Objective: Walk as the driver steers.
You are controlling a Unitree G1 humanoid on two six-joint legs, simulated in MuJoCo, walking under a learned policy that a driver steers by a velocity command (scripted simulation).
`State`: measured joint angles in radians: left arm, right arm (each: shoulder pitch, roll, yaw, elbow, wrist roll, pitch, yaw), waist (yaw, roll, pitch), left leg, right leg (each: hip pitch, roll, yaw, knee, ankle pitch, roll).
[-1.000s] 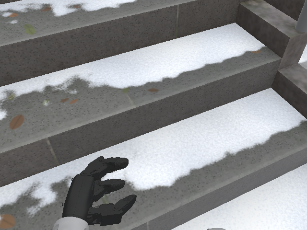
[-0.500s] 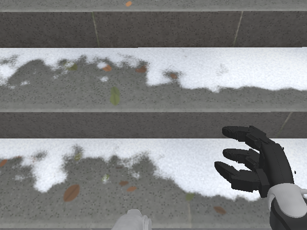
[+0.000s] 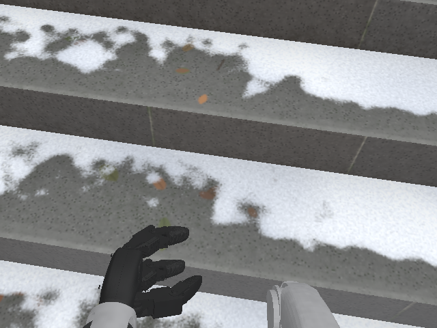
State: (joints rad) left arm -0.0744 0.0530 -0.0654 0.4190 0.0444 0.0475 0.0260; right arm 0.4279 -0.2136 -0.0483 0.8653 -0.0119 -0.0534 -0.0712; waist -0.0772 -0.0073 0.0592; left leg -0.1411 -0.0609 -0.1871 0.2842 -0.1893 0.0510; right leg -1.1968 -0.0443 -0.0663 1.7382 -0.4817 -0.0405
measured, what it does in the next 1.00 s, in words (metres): climbs: right foot 0.16 m higher, then left foot 0.16 m higher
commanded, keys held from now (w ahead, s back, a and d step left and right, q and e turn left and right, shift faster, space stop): shift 0.14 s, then w+shift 0.70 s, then w+e+shift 0.16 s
